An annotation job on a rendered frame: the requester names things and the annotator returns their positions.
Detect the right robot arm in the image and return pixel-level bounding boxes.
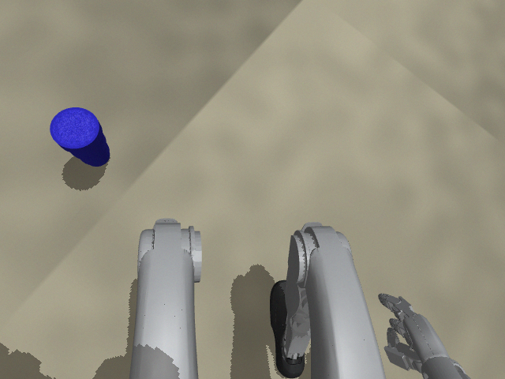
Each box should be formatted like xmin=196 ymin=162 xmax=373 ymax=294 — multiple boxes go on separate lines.
xmin=421 ymin=357 xmax=471 ymax=379

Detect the cup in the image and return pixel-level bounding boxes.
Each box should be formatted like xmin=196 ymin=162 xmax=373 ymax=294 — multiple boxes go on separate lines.
xmin=50 ymin=107 xmax=110 ymax=167

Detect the right robot hand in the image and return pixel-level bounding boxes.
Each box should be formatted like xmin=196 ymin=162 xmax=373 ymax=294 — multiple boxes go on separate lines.
xmin=378 ymin=294 xmax=450 ymax=373

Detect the right robot foot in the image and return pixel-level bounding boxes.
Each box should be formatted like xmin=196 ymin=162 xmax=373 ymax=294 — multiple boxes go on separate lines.
xmin=270 ymin=280 xmax=305 ymax=378

